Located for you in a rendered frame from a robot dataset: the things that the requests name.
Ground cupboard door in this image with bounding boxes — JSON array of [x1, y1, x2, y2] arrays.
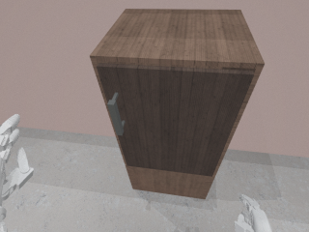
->
[[97, 63, 254, 177]]

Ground right robot hand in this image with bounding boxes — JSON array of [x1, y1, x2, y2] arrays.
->
[[235, 194, 272, 232]]

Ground left robot hand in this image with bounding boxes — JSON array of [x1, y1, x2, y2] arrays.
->
[[0, 114, 34, 206]]

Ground handle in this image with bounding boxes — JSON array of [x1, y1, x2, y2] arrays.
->
[[107, 92, 126, 136]]

